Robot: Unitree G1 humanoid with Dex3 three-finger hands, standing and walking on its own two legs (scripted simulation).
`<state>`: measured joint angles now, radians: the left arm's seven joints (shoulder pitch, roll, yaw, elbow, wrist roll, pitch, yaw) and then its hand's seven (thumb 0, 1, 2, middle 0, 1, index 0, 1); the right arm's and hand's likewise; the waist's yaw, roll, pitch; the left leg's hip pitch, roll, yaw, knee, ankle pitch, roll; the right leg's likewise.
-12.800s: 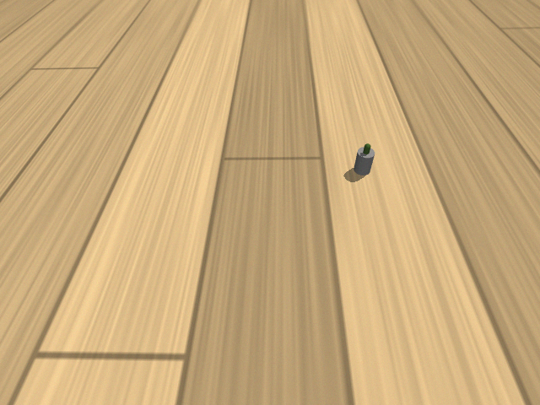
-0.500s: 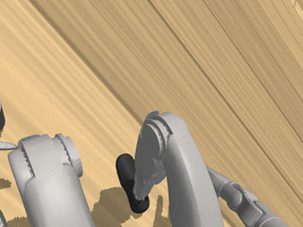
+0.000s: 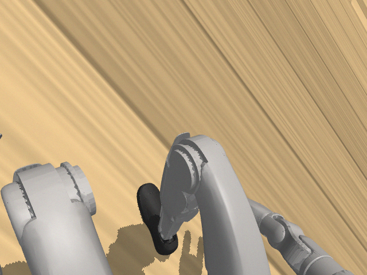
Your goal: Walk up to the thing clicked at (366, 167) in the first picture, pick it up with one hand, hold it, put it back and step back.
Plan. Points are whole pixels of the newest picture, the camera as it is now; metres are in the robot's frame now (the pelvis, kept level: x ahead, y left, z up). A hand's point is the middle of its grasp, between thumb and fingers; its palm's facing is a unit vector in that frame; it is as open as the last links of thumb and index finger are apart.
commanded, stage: close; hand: left
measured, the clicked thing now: out of the picture +0.43 +0.29 -0.19
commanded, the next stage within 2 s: settle in 0.18 s
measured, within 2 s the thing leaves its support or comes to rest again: leaves its support in 0.66 s
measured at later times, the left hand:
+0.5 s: hand out of the picture +0.41 +0.29 -0.17, palm faces +0.39 -0.92 -0.02, open 9.4 cm
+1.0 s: hand out of the picture +0.39 +0.32 -0.07, palm faces +0.36 -0.93 -0.06, open 9.4 cm
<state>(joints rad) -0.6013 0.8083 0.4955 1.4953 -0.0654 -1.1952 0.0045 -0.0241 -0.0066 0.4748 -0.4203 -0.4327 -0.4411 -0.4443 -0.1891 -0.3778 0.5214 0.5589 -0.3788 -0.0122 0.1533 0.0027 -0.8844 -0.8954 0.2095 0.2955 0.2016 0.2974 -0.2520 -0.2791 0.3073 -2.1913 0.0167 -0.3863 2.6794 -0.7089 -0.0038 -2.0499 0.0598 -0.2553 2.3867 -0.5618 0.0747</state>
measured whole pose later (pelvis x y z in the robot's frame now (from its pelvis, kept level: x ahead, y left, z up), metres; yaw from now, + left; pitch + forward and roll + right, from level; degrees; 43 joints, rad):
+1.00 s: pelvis +0.01 -0.01 +0.02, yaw +3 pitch +18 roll -16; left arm -0.50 0.64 0.39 1.01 -0.08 -0.88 -0.03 -0.03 -0.36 0.87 -0.61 -0.78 -0.90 -0.98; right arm -0.06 -0.35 0.31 0.61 -0.26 0.03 0.16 0.00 -0.91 -0.90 0.21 0.30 0.20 0.30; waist -0.17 -0.14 0.12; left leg -2.22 0.01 -0.29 2.57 -0.69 0.00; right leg -2.09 0.02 -0.20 2.34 -0.60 0.05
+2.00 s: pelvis +0.03 -0.02 +0.09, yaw +11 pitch +32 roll -5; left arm -0.50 0.39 0.41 0.81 -0.12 -0.61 -0.18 -0.04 -0.43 0.91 -0.64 -0.81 -0.91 -1.03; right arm 0.06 -0.29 0.04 0.66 -0.08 0.03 0.05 0.01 -0.92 -0.90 0.21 0.30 0.20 0.30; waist -0.11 -0.01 -0.11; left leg -2.15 0.02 -0.11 2.29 -0.70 -0.03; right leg -2.12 -0.03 -0.06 2.23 -0.67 0.01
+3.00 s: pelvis +0.04 -0.02 +0.18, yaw +13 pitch +33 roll -3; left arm -0.36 0.30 0.32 0.53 -0.17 -0.45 -0.16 -0.03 -0.46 0.95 -0.63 -0.87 -0.90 -1.07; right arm 0.11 -0.27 -0.01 0.61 0.00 -0.01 0.01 0.01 -0.93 -0.90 0.21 0.30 0.20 0.30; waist -0.07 0.02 -0.19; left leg -1.91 0.03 -0.07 2.01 -0.69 -0.02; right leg -1.88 -0.03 -0.04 1.97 -0.66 0.01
